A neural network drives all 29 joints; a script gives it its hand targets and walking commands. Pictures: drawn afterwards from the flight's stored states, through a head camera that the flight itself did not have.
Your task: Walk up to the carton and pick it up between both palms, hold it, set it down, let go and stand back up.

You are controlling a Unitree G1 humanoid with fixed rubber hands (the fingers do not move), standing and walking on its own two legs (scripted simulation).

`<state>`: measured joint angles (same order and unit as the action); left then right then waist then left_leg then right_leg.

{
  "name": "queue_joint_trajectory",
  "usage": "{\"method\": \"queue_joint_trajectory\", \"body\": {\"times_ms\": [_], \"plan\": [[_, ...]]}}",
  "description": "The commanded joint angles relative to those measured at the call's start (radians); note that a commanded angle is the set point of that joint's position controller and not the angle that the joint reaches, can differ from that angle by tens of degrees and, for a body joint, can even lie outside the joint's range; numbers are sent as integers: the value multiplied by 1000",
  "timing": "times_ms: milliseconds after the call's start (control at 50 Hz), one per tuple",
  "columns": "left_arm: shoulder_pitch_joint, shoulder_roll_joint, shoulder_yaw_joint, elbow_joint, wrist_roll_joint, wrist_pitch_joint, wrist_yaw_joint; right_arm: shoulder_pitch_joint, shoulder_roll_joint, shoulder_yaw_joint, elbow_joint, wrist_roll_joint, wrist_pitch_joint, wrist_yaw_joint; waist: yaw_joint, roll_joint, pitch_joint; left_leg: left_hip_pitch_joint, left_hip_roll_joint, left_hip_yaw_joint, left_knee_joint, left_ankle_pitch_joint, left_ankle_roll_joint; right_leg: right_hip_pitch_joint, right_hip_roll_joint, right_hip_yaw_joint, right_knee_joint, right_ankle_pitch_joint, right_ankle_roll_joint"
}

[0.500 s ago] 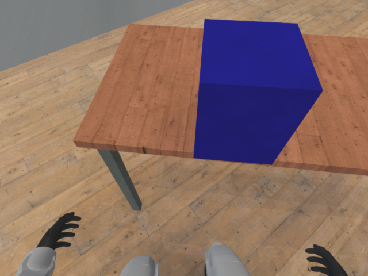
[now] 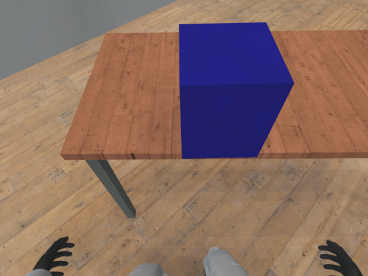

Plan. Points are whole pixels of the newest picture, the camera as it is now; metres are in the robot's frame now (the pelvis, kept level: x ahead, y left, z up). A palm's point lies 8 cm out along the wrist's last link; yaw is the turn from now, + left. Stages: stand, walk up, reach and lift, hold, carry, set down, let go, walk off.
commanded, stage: walk up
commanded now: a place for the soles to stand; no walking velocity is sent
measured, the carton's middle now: (220, 95) +0.50 -0.08 +0.09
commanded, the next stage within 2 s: none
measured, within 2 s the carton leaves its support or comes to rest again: neither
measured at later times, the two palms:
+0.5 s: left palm (64, 258) +0.15 +0.27 -0.07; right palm out of the picture +0.05 -0.33 -0.06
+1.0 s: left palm (102, 229) +0.22 +0.20 -0.08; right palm out of the picture +0.00 -0.43 -0.09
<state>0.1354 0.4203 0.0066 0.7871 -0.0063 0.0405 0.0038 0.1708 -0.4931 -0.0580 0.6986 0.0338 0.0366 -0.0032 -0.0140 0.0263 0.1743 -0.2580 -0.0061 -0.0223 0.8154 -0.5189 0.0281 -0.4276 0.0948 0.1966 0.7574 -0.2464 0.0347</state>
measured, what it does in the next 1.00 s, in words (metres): steps to the right: right foot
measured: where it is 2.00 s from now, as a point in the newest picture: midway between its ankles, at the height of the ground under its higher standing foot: outside the picture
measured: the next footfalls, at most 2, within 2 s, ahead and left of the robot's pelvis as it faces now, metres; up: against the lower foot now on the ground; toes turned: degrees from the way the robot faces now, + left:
right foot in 0.92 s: +0.11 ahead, -0.23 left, +0.00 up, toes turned -4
left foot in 1.22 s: +0.20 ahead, +0.00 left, +0.00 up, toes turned -1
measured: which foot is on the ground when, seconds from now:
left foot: down 0.00-0.94, up 0.96-1.00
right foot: down 0.00-0.68, up 0.70-0.90, down 0.92-1.00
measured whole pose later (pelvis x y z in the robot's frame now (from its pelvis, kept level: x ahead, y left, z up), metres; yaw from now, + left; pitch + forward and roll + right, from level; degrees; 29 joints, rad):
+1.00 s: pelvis +0.06 -0.09 +0.01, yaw -7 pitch -5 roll +0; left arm 0.17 0.40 0.09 0.81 0.05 0.02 -0.06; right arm 0.43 -0.43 -0.09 0.85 -0.01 -0.01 -0.04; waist -0.03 0.01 0.12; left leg -0.17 0.12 -0.05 0.91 -0.57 0.01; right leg -0.35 -0.04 -0.05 0.75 -0.31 0.00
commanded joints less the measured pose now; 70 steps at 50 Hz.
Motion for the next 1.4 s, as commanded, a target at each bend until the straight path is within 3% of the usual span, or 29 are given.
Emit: {"method": "queue_joint_trajectory", "body": {"times_ms": [0,40,100,160,180,220,260,320,460,600,640,660,680,760,820,860,880,900,920,940,980,1020,1140,1180,1200,1240,1260,1320,1380], "plan": [[-81,195,63,-58,-26,-10,4,54,-268,-57,-23,-34,-62,-15,-31,35,-170,98,351,-432,-536,144,92,-64,21,43,29,-150,-26],[-22,233,90,-31,-11,-10,7,-34,-226,-47,-41,-34,-72,-10,20,10,-112,-92,421,-409,-499,228,230,109,-33,-22,157,-294,-21],[-19,211,78,3,0,-40,6,-32,-179,-35,-22,-28,-63,-14,33,37,-140,37,278,-143,-336,622,124,162,-85,-59,-126,-66,-55],[-64,236,73,28,1,-48,13,30,-127,-4,11,-16,-64,-5,1,13,-234,-4,160,-35,-244,523,-12,379,-204,137,-278,399,-121],[-122,226,67,25,-1,-42,10,57,-119,6,23,-3,-64,-2,-26,-26,-259,63,117,-27,-303,274,-25,289,-241,199,-301,228,-160],[-133,170,54,49,-12,-33,-2,29,-135,-4,63,-5,-56,-14,0,11,-179,134,171,-77,-468,79,8,154,-174,107,-308,-24,-98],[-95,181,62,91,-14,-25,-5,-47,-146,-12,64,-14,-61,-8,33,50,-130,-12,212,-85,-490,127,24,298,-116,13,-291,68,-66],[-102,199,65,138,-10,-35,-5,-23,-129,-9,109,-16,-73,-7,13,-44,-161,40,186,-46,-482,207,6,324,-161,71,-343,172,-83],[-170,157,50,193,-14,-48,-6,-13,-99,-8,201,-14,-72,-2,-1,-47,-126,128,146,-7,-517,149,-5,196,-177,115,-464,-16,-85],[-161,140,49,257,-15,-56,0,-6,-90,-8,265,-16,-85,-5,-2,-93,-158,158,143,6,-537,228,-8,227,-175,99,-485,98,-76],[-188,122,101,139,48,-19,-58,204,-215,-70,269,-67,-95,-46,-69,23,-111,387,305,-197,-644,-108,123,-145,-53,-76,-166,-232,-70],[-207,106,108,97,70,-10,-62,223,-255,-88,253,-86,-96,-58,-72,63,-44,351,452,-320,-697,-156,199,-255,-92,-91,34,-218,-44],[-178,118,115,71,81,-9,-69,206,-242,-92,222,-88,-101,-68,-47,-22,-29,315,492,-335,-688,-134,239,-277,-132,-88,121,-206,-38],[-131,127,138,-31,87,-12,-111,156,-215,-107,113,-96,-121,-83,-10,55,-7,211,443,-237,-629,-2,238,-222,-238,-79,144,-192,-35],[-132,113,121,-81,67,-14,-120,184,-213,-103,75,-86,-116,-70,-24,113,8,139,363,-119,-561,92,187,-77,-216,-168,-41,-115,-52],[-15,117,124,-54,56,-19,-102,142,-208,-99,50,-70,-101,-57,50,132,-8,-72,293,1,-411,180,134,221,-150,-258,-152,-3,-67],[79,136,132,-14,49,-29,-85,147,-162,-86,43,-65,-88,-44,90,44,-64,-165,224,73,-218,227,99,395,-84,-291,-192,-1,-73],[143,211,152,-2,50,-32,-64,194,-82,-52,31,-58,-87,-31,115,-150,-104,-261,148,118,15,245,60,489,-180,-130,-288,-40,-97],[166,307,168,-38,53,-35,-41,197,-13,-31,-18,-34,-84,-27,119,-362,-159,-357,-9,84,231,-106,5,458,-427,297,-502,-185,-220],[159,328,174,-53,46,-36,-29,164,-97,-56,-24,-26,-67,-44,129,-251,-143,-267,-7,-65,372,-161,15,328,-513,433,-536,-210,-321],[114,285,158,-71,37,-38,-8,172,-133,-64,-32,-26,-62,-50,93,-137,-99,-324,45,-100,431,-103,17,323,-493,282,-468,-100,-313],[40,228,125,-88,29,-37,10,281,-127,-65,26,-20,-64,-42,24,-135,-137,-227,89,-94,341,-29,-1,309,-457,93,-361,255,-278],[-68,217,62,-109,2,-47,13,276,-101,-51,47,-24,-32,-26,-24,-200,-144,41,76,8,-70,165,-19,153,-436,-83,-231,568,-205],[-98,233,53,-108,-20,-39,7,248,-131,-64,51,-24,-25,-21,-44,-194,-179,140,80,-15,-227,386,-3,99,-423,-101,-170,442,-148],[-59,231,48,-103,-27,-35,4,183,-183,-71,40,-36,-26,-23,-29,-62,-170,122,133,-159,-315,494,25,65,-363,-108,-109,274,-96],[-33,221,61,-86,-45,-14,20,77,-263,-80,6,-20,-34,-12,-10,140,-181,-77,341,-426,-415,595,211,194,-109,-240,93,-266,-39],[-31,218,68,-68,-40,-2,27,43,-234,-72,2,-27,-41,-7,-10,119,-159,-113,369,-454,-431,599,267,208,-105,-208,168,-365,-36],[21,185,56,-36,-34,-25,27,6,-191,-48,7,-36,-35,-13,1,140,-199,31,319,-317,-357,842,242,151,-116,-171,118,-371,-46],[59,196,39,25,-22,-61,37,-66,-132,-26,26,-15,-14,-1,29,111,-261,92,220,-168,-203,840,77,273,-178,-123,-345,67,-39]]}}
